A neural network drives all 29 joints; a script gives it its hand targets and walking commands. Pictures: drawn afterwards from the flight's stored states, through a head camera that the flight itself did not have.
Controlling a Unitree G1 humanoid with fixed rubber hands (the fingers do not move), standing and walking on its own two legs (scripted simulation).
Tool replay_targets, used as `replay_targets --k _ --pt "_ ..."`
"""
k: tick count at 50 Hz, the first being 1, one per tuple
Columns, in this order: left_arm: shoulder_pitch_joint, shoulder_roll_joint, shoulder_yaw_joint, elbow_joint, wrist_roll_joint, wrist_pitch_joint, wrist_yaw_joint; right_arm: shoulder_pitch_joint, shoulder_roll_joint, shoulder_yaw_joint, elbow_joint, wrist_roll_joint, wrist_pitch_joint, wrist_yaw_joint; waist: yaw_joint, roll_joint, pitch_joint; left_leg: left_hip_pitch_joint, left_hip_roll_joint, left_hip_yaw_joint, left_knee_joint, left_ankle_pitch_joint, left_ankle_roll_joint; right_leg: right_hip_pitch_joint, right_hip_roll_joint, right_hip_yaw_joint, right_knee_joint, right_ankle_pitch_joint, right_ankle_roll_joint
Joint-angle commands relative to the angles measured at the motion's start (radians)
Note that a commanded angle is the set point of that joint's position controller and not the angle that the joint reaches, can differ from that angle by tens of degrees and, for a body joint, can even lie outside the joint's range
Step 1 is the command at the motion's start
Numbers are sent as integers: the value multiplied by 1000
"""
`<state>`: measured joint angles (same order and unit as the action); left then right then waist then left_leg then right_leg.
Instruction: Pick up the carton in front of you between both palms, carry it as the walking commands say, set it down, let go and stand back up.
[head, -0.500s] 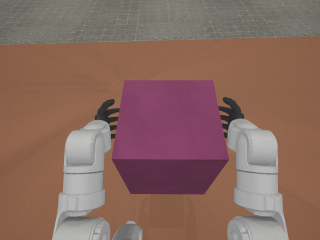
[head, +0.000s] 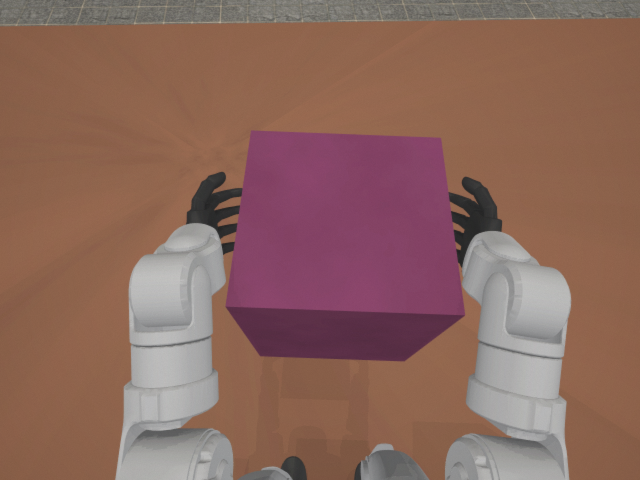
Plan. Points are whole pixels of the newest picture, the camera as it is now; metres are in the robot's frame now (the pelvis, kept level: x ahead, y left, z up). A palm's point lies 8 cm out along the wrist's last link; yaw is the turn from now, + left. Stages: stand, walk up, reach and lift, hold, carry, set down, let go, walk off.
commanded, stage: carry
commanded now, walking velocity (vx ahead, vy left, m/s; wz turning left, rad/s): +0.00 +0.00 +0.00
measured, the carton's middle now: (338, 261) +0.38 -0.01 +0.00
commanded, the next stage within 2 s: none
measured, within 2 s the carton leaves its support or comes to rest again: neither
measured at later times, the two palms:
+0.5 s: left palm (222, 174) +0.44 +0.13 +0.09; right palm (483, 172) +0.46 -0.17 +0.10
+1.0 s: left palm (208, 205) +0.39 +0.14 +0.10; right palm (491, 203) +0.41 -0.17 +0.11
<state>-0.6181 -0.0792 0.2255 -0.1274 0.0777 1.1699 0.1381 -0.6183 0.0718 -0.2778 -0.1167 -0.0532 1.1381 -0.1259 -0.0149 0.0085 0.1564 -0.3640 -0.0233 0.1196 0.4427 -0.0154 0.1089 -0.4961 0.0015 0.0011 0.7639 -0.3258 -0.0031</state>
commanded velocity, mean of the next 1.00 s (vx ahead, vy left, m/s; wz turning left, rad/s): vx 0.00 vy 0.00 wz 0.00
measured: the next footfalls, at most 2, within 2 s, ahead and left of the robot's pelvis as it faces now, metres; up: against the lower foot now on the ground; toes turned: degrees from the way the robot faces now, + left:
right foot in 0.14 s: +0.12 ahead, -0.12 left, -0.01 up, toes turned -4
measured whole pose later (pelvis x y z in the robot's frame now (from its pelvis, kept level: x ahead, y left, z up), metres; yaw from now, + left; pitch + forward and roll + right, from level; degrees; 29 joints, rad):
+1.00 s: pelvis +0.05 -0.02 -0.02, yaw +2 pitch +3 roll +0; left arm -0.65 -0.01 0.20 0.13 0.06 1.23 0.13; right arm -0.66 0.01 -0.21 0.15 -0.07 1.21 -0.13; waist 0.00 -0.01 -0.06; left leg -0.33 -0.01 0.12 0.61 -0.17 0.06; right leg -0.37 -0.01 -0.11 0.55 -0.05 -0.08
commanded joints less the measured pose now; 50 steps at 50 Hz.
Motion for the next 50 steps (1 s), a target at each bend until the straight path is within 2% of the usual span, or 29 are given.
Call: replay_targets --k 1,3,4,5,6,7,8,9,10,11,12,14,16,17,18,20,23,25,31,37,45,50 --pt "-666 -996 -797 -120 -396 -31 -197 -647 979 816 -109 425 19 253 -34 114 -790 688 243 -157 117 1014 74 -33 23 -49 -50 83 -7" --pt "-656 -959 -799 -97 -404 -15 -210 -616 941 814 -73 407 28 250 -35 111 -751 642 235 -146 147 935 91 -18 21 -55 -144 129 -12" --pt "-644 -944 -795 -73 -407 -6 -218 -605 926 810 -45 398 33 249 -26 102 -733 595 224 -132 170 879 86 26 16 -59 -218 188 -15" --pt "-632 -933 -787 -45 -409 2 -227 -599 915 804 -12 390 38 249 -9 87 -717 512 206 -109 198 790 66 121 3 -64 -313 303 -19" --pt "-631 -921 -774 -16 -411 10 -237 -594 909 797 24 384 42 249 11 65 -699 383 183 -93 223 649 35 257 -30 -45 -383 488 -26" --pt "-636 -903 -752 17 -414 18 -248 -589 903 786 60 376 46 249 18 8 -694 196 147 -85 248 351 -4 436 -138 51 -323 901 -60" --pt "-653 -898 -742 58 -412 19 -258 -599 909 779 93 371 56 249 22 -89 -701 41 65 -75 249 5 -50 550 -272 154 -198 1360 -163" --pt "-654 -907 -729 100 -411 18 -266 -633 920 776 107 376 64 250 38 -205 -688 -13 20 -75 284 -221 -69 577 -316 190 -192 1510 -230" --pt "-644 -919 -708 132 -409 18 -271 -649 951 774 129 386 69 252 37 -254 -672 -56 23 -99 260 -335 -67 593 -320 194 -199 1479 -238" --pt "-638 -942 -695 153 -408 17 -275 -659 980 769 149 393 67 255 37 -220 -660 -56 33 -102 210 -328 -68 591 -296 169 -198 1405 -215" --pt "-654 -963 -688 153 -414 14 -277 -672 1007 762 161 402 62 258 33 -189 -662 -15 39 -90 127 -253 -70 570 -259 130 -185 1337 -181" --pt "-722 -992 -682 121 -434 7 -273 -715 1044 745 163 419 50 259 27 -133 -676 120 69 -86 87 2 -67 465 -195 67 -171 1153 -131" --pt "-778 -1002 -682 91 -446 7 -262 -739 1059 729 160 436 45 253 24 -15 -690 216 142 -127 186 389 -35 354 -151 29 -147 908 -116" --pt "-781 -1009 -682 87 -449 9 -255 -731 1058 719 161 437 46 249 18 9 -692 238 160 -137 195 472 -24 319 -133 18 -141 821 -111" --pt "-780 -1012 -679 84 -449 12 -250 -722 1055 711 161 436 47 246 13 16 -694 244 166 -142 199 500 -18 303 -122 13 -141 781 -108" --pt "-766 -1014 -672 92 -447 17 -242 -708 1048 701 161 430 52 240 11 26 -698 231 157 -136 216 484 -20 310 -125 15 -139 811 -114" --pt "-751 -1015 -665 105 -442 20 -239 -709 1049 699 161 426 55 238 18 -2 -703 182 133 -123 217 355 -36 359 -150 28 -137 937 -131" --pt "-754 -1018 -664 106 -442 19 -240 -725 1053 704 152 429 55 237 20 -22 -704 177 129 -123 207 318 -41 369 -156 27 -136 961 -135" --pt "-761 -1023 -667 98 -449 19 -240 -737 1050 712 132 432 53 233 17 -3 -714 227 166 -142 210 444 -17 323 -133 7 -139 801 -124" --pt "-769 -1026 -673 98 -456 19 -246 -735 1044 714 131 424 54 233 20 -17 -714 199 160 -141 191 319 -18 350 -160 22 -159 834 -134" --pt "-773 -1024 -666 116 -456 23 -253 -734 1037 708 154 422 57 240 20 -14 -681 200 174 -152 132 252 -6 328 -163 25 -224 663 -124" --pt "-773 -1023 -646 155 -448 26 -258 -734 1036 690 194 416 58 248 19 -15 -637 165 173 -161 79 108 -5 310 -167 38 -277 510 -115"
